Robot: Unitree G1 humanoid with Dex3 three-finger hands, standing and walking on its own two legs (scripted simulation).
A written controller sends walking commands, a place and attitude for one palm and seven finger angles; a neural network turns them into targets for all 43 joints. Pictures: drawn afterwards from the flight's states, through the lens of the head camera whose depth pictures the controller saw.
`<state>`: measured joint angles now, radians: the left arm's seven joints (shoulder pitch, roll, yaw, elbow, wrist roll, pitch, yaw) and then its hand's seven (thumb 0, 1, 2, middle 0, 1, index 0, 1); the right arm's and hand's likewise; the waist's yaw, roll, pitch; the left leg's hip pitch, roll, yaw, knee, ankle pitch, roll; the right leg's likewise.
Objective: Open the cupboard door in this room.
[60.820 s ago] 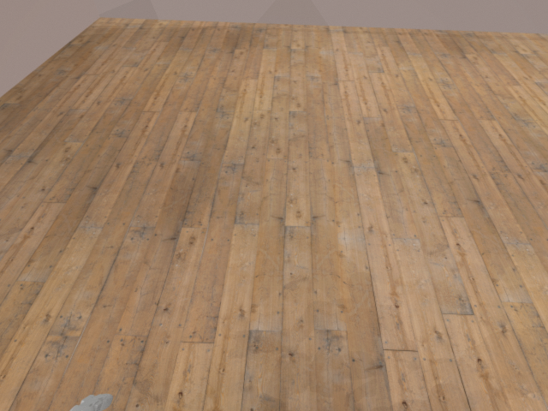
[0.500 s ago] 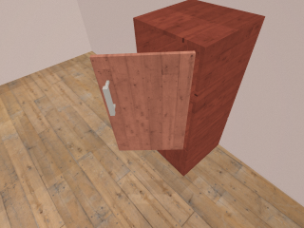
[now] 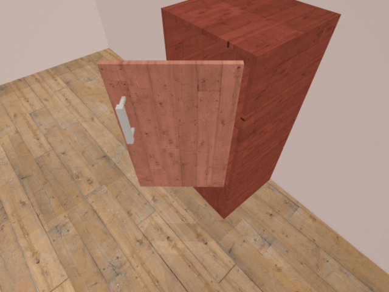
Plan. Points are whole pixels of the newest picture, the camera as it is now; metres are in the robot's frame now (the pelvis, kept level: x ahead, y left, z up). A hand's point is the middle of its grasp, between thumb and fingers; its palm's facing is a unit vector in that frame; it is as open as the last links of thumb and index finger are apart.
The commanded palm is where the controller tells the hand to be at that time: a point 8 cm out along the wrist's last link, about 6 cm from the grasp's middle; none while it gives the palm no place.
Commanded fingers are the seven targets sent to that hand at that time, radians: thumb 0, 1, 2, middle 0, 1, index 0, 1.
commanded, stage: come to a stop and stand still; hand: left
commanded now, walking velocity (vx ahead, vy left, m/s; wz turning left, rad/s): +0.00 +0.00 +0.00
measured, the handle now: (126, 120) +0.56 +0.24 -0.01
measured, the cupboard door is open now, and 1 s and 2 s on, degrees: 49 49 49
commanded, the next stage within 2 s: look again from close up in 0.22 s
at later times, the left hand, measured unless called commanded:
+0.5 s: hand out of the picture +0.02 +0.16 -0.17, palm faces +0.03 -0.98 -0.21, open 7.3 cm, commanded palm none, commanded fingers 0.00 0.90 0.90 -0.20 -0.30 -0.20 -0.30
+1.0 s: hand out of the picture +0.08 +0.18 -0.14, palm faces +0.18 -0.96 -0.24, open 7.3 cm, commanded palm +0.13 +0.22 -0.07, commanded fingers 0.00 0.78 0.85 -0.21 -0.38 -0.21 -0.38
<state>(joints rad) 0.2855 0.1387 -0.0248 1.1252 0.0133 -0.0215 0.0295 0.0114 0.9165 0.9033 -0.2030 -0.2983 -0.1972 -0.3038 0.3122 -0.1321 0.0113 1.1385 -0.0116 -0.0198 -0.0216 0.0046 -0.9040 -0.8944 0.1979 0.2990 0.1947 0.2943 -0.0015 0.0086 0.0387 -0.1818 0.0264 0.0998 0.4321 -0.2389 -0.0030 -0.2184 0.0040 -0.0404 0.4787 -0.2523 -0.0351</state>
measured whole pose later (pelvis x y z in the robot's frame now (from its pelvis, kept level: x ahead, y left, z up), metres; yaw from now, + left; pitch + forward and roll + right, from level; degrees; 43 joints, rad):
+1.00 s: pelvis +0.03 -0.01 +0.00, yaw +1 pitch +0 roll +1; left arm 0.43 0.17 0.00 0.63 -0.08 0.03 0.07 0.03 0.94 0.90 -0.21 -0.30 -0.20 -0.31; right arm 0.33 -0.17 0.01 1.01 0.02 -0.11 -0.06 0.02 -0.92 -0.89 0.20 0.30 0.20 0.29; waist 0.02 0.02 0.03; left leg -0.16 0.04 0.07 0.45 -0.29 -0.02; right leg -0.19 0.02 -0.06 0.48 -0.29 -0.05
